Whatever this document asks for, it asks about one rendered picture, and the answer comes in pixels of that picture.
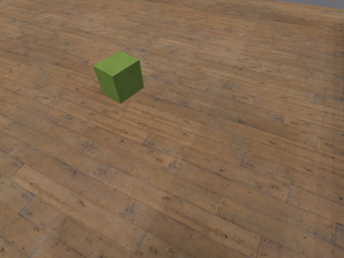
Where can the carton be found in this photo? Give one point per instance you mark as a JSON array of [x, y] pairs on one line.
[[119, 76]]

